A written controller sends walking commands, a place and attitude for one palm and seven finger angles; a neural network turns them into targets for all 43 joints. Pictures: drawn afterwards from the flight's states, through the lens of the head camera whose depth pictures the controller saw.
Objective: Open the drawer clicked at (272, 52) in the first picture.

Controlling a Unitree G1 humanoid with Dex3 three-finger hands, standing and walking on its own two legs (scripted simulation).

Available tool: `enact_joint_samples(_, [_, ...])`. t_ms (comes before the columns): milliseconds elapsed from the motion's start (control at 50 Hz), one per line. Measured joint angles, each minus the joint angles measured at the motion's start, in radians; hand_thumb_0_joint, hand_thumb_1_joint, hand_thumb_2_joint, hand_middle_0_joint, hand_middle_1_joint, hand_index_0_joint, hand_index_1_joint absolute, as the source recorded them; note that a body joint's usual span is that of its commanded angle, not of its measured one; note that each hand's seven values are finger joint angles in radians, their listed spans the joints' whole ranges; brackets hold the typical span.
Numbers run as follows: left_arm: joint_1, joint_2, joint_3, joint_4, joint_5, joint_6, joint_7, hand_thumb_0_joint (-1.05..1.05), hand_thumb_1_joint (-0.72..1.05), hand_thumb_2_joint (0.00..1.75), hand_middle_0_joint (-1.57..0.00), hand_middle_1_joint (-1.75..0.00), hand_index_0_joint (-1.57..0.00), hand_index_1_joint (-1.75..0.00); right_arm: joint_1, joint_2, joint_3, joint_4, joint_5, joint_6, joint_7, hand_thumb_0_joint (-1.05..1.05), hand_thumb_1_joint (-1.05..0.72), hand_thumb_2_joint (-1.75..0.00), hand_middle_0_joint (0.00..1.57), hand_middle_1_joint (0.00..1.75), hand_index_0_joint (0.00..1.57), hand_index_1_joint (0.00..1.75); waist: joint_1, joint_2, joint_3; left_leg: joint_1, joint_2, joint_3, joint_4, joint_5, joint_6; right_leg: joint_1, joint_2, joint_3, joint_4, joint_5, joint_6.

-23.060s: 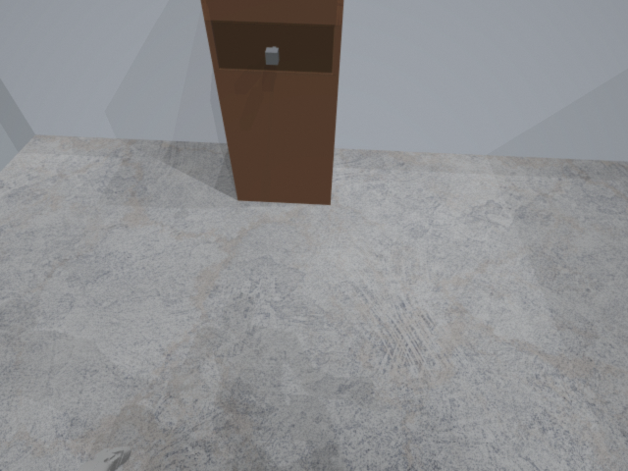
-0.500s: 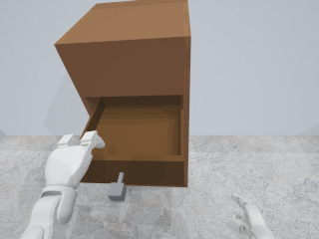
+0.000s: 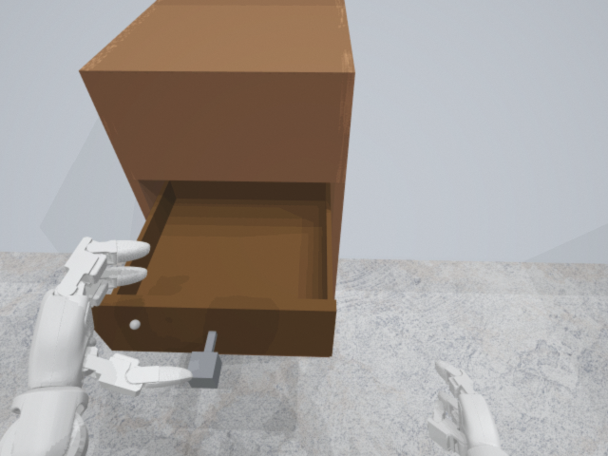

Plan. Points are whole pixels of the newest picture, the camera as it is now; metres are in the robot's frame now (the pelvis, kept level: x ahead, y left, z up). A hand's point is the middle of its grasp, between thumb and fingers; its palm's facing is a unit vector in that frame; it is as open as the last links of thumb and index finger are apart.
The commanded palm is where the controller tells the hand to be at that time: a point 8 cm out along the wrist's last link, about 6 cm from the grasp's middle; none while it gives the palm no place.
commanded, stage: draw the hand back to the body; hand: left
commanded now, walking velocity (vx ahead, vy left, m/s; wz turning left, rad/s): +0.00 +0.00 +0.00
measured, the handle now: (207, 357) +0.26 +0.19 -0.06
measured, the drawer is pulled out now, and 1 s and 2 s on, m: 0.29 0.29 0.29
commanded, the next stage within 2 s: step back with the hand held close in 0.76 s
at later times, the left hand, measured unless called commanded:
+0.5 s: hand (97, 312) +0.20 +0.24 +0.15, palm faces +0.39 -0.81 -0.44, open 9.2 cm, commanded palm +0.15 +0.28 +0.18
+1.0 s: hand (81, 315) +0.20 +0.25 +0.16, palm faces +0.39 -0.81 -0.45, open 7.5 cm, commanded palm +0.13 +0.29 +0.18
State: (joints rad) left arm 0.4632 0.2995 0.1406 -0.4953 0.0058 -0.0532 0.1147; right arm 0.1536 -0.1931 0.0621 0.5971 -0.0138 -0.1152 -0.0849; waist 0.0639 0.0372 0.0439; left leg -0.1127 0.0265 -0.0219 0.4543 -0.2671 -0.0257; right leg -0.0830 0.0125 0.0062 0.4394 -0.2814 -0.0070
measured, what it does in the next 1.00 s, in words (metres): stands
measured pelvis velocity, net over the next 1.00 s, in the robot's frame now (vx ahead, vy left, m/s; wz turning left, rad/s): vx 0.01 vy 0.01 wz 0.01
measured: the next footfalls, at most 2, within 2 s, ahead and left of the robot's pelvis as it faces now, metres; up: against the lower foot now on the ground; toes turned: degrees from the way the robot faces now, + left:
right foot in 1.86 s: -0.16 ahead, -0.11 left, +0.00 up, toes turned -4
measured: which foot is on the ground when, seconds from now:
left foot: down 0.00-1.00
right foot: down 0.00-1.00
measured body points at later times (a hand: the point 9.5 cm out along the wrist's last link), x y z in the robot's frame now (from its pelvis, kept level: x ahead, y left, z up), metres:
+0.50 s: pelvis +0.02 +0.00 +0.00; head +0.02 -0.03 +0.45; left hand +0.18 +0.28 +0.18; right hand +0.22 -0.22 -0.08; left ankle -0.01 +0.14 -0.74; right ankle -0.02 -0.12 -0.74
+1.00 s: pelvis +0.01 +0.01 +0.00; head +0.02 -0.01 +0.45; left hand +0.17 +0.29 +0.18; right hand +0.20 -0.21 -0.08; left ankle -0.01 +0.14 -0.74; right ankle -0.02 -0.12 -0.74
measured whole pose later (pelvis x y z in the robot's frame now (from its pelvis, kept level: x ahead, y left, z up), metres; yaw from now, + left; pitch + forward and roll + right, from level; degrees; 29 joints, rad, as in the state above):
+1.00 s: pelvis +0.01 +0.01 +0.00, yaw +0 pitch +0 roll -1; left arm 0.55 0.34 0.34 -0.49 -0.05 -0.14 0.11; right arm 0.16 -0.22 0.02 0.60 0.01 -0.08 -0.07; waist 0.03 0.06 0.01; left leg -0.20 0.02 -0.03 0.48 -0.27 -0.02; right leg -0.16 0.01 0.00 0.43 -0.27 0.00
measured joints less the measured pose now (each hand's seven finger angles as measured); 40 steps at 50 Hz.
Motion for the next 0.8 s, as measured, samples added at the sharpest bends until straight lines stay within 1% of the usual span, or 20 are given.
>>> enact_joint_samples(80, [0.009,0.005,0.052,-0.004,-0.033,-0.031,0.007,0.00,-0.22,0.42,-0.30,-1.02,-0.29,-1.02,0.025,-0.014,-0.013,0.022,0.002,-0.016,0.004,0.01,-0.90,-0.90,0.20,0.30,0.20,0.30,-0.007,0.004,-0.006,0.007,0.001,0.000,-0.006,-0.005,-0.001,0.009,0.001,-0.001,-0.011,-0.002,0.000])
enact_joint_samples(140, [0.022,0.002,0.069,0.008,-0.044,-0.037,0.003,0.00,-0.13,0.46,-0.28,-0.96,-0.28,-0.96,0.032,-0.024,-0.026,0.033,0.005,-0.015,0.008,0.01,-0.90,-0.90,0.20,0.30,0.20,0.30,-0.013,0.010,-0.006,0.004,-0.001,0.003,-0.012,-0.005,0.001,0.003,-0.001,0.002,-0.012,-0.004,0.001])
enact_joint_samples(280, [0.086,0.020,0.085,-0.005,-0.047,-0.040,-0.004,0.00,0.11,0.56,-0.27,-0.81,-0.27,-0.80,0.038,-0.029,-0.050,0.046,0.009,-0.023,0.007,0.01,-0.90,-0.90,0.20,0.30,0.20,0.30,-0.017,0.015,-0.014,-0.009,0.002,0.009,-0.014,-0.012,0.000,-0.014,0.001,0.008,-0.011,-0.010,0.001])
enact_joint_samples(380, [0.110,0.038,0.122,-0.017,-0.049,-0.047,0.000,0.00,0.28,0.63,-0.26,-0.70,-0.26,-0.69,0.026,-0.024,-0.060,0.052,0.015,-0.026,0.005,0.01,-0.90,-0.90,0.20,0.30,0.20,0.30,-0.013,0.024,-0.031,-0.014,0.003,0.009,-0.007,-0.022,0.000,-0.016,0.002,0.007,-0.010,-0.017,0.001])
enact_joint_samples(460, [0.105,0.035,0.147,-0.004,-0.053,-0.046,0.002,0.01,0.42,0.69,-0.25,-0.61,-0.25,-0.60,0.009,-0.019,-0.064,0.050,0.021,-0.019,0.005,0.01,-0.90,-0.90,0.20,0.30,0.20,0.30,-0.008,0.030,-0.040,-0.017,0.002,0.007,-0.003,-0.024,0.001,-0.018,0.001,0.006,-0.007,-0.020,0.002])
enact_joint_samples(540, [0.098,0.024,0.151,0.012,-0.057,-0.041,0.002,0.01,0.56,0.75,-0.23,-0.52,-0.24,-0.51,-0.005,-0.015,-0.062,0.042,0.023,-0.015,0.005,0.01,-0.90,-0.90,0.20,0.30,0.20,0.30,-0.004,0.032,-0.043,-0.019,-0.001,0.005,-0.003,-0.023,0.002,-0.020,-0.002,0.003,-0.003,-0.022,0.004])
enact_joint_samples(660, [0.097,0.012,0.131,0.013,-0.057,-0.028,0.000,0.01,0.75,0.83,-0.22,-0.39,-0.22,-0.39,-0.009,-0.012,-0.054,0.032,0.022,-0.016,0.006,0.01,-0.90,-0.90,0.20,0.30,0.20,0.30,0.002,0.026,-0.041,-0.023,-0.005,0.000,-0.001,-0.020,0.003,-0.021,-0.006,-0.002,-0.002,-0.020,0.004])
enact_joint_samples(800, [0.093,0.022,0.136,0.002,-0.059,-0.026,0.003,0.02,0.85,0.88,-0.21,-0.33,-0.21,-0.32,-0.001,-0.008,-0.046,0.030,0.022,-0.017,0.006,0.01,-0.90,-0.90,0.20,0.30,0.20,0.30,0.003,0.024,-0.038,-0.024,-0.006,-0.003,0.003,-0.017,0.004,-0.019,-0.007,-0.005,-0.002,-0.017,0.005])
